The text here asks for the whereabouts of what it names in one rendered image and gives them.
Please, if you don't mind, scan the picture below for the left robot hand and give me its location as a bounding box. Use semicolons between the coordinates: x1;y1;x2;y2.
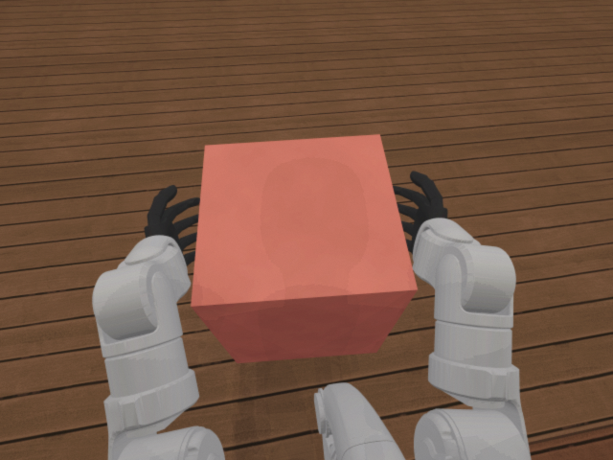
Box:
145;185;200;265

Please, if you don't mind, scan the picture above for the carton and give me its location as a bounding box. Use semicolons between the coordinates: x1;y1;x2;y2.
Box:
191;134;418;363

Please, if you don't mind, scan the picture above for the right robot hand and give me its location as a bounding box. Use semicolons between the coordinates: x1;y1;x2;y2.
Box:
393;171;447;255

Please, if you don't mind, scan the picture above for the robot right thigh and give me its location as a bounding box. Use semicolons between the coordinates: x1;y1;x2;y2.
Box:
314;382;405;460

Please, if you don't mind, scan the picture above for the right robot upper arm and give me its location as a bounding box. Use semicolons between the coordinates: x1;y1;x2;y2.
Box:
414;408;530;460

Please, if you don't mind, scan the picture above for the left robot upper arm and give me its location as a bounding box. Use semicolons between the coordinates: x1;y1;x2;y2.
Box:
118;426;225;460

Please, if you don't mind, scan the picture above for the robot right forearm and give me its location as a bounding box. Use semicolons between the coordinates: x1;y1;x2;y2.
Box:
413;218;532;460

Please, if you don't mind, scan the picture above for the robot left forearm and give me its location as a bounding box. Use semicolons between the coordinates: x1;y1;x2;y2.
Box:
92;235;199;460

